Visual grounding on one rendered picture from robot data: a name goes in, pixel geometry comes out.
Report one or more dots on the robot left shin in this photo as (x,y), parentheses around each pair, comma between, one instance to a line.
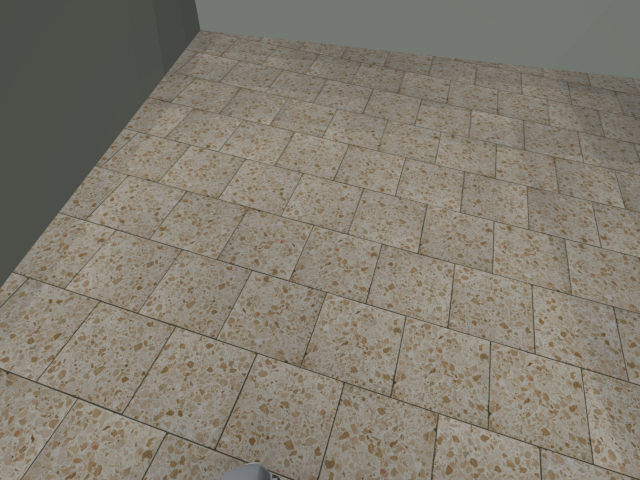
(256,463)

